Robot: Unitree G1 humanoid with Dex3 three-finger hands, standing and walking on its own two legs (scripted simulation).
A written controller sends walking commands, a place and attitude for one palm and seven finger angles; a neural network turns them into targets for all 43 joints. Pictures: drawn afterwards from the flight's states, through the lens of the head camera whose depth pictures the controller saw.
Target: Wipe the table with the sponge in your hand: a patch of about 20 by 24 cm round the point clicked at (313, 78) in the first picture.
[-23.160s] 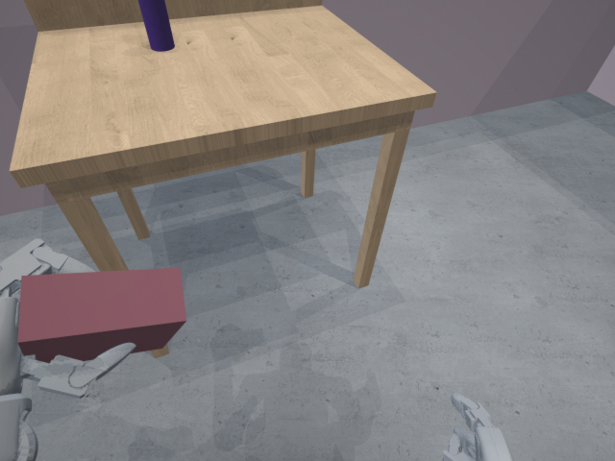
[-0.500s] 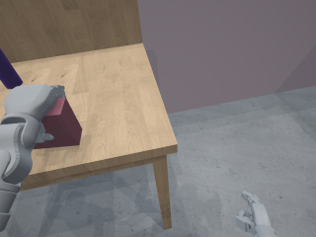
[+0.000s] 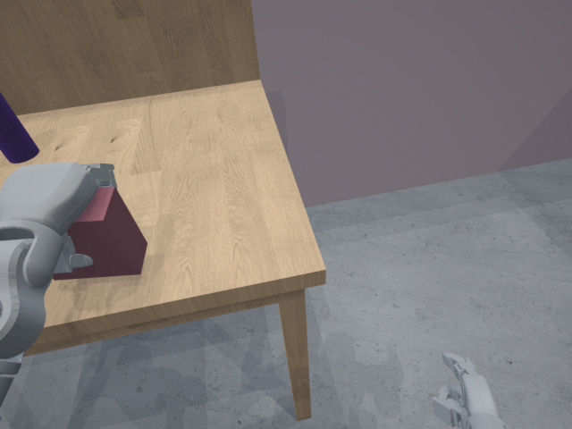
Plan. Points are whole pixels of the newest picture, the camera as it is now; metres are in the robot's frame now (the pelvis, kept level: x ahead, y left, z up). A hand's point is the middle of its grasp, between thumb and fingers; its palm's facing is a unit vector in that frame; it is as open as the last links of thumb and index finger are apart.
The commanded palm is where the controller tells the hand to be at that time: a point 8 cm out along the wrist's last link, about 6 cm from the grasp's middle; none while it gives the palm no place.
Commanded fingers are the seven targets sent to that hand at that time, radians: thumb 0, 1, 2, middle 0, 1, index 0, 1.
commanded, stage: lower the sponge onto the table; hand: left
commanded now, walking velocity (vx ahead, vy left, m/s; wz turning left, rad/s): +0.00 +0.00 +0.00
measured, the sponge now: (90, 245) +0.26 +0.33 +0.14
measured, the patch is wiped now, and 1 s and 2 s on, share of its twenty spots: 0.00 0.00 0.05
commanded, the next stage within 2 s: wipe forward along the first lane in 1.70 s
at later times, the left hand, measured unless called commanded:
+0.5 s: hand (81, 210) +0.28 +0.33 +0.19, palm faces +0.07 +0.06 -1.00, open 9.7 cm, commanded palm +0.24 +0.35 +0.26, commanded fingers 0.00 0.10 1.30 -1.20 -1.60 -1.20 -1.60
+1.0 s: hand (75, 226) +0.27 +0.33 +0.17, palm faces +0.09 +0.03 -1.00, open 9.7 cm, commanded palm +0.23 +0.35 +0.24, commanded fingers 0.00 0.10 1.30 -1.20 -1.60 -1.20 -1.60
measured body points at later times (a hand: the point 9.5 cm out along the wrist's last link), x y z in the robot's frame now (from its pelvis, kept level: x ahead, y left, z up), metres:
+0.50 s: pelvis +0.00 +0.01 +0.00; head -0.01 -0.02 +0.45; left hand +0.27 +0.32 +0.24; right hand +0.23 -0.20 -0.09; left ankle -0.02 +0.10 -0.74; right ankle +0.03 -0.09 -0.74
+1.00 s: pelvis +0.00 +0.01 +0.00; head +0.00 -0.02 +0.45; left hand +0.26 +0.33 +0.22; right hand +0.25 -0.19 -0.09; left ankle -0.02 +0.10 -0.74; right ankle +0.03 -0.09 -0.74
